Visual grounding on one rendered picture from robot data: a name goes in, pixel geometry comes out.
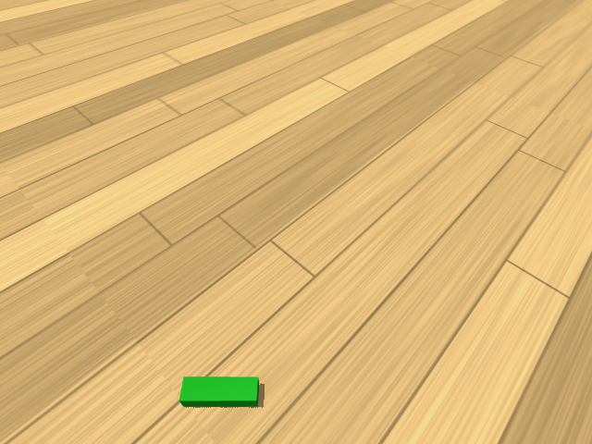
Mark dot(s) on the carton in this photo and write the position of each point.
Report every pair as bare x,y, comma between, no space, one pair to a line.
219,391

